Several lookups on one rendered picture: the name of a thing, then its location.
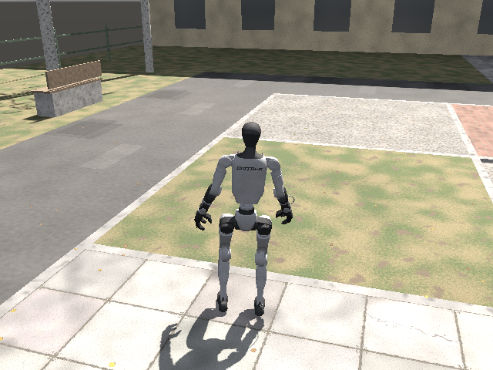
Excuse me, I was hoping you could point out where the right robot forearm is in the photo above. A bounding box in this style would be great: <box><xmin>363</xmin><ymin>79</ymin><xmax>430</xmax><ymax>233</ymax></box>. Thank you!
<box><xmin>277</xmin><ymin>187</ymin><xmax>291</xmax><ymax>213</ymax></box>

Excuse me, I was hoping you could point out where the humanoid robot torso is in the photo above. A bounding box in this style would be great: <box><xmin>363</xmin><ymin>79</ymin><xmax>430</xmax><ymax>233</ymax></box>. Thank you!
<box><xmin>231</xmin><ymin>151</ymin><xmax>267</xmax><ymax>231</ymax></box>

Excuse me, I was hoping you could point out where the robot right hand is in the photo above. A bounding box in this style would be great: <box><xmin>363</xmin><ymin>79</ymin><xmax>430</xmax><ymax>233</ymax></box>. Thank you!
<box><xmin>276</xmin><ymin>210</ymin><xmax>293</xmax><ymax>224</ymax></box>

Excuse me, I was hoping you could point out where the left robot forearm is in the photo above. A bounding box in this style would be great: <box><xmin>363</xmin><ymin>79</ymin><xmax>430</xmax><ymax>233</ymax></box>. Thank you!
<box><xmin>198</xmin><ymin>184</ymin><xmax>216</xmax><ymax>214</ymax></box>

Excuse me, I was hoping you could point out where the left robot upper arm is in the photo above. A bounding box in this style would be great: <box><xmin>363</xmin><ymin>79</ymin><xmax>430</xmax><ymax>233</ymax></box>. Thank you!
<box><xmin>209</xmin><ymin>154</ymin><xmax>234</xmax><ymax>197</ymax></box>

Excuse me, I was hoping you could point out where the right robot upper arm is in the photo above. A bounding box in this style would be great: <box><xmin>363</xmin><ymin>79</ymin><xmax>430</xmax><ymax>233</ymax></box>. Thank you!
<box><xmin>266</xmin><ymin>156</ymin><xmax>285</xmax><ymax>198</ymax></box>

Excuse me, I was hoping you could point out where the robot right foot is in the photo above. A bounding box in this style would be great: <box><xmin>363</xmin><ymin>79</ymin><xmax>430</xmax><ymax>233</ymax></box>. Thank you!
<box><xmin>254</xmin><ymin>296</ymin><xmax>265</xmax><ymax>316</ymax></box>

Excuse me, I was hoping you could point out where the robot left hand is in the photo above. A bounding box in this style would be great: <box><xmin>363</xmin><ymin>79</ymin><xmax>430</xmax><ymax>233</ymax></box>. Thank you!
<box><xmin>194</xmin><ymin>211</ymin><xmax>212</xmax><ymax>230</ymax></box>

